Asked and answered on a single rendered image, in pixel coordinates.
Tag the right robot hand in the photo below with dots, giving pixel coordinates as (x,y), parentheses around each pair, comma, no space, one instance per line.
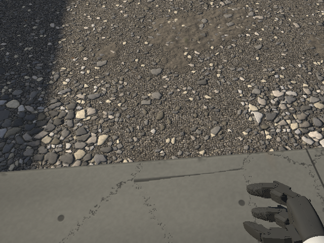
(299,221)

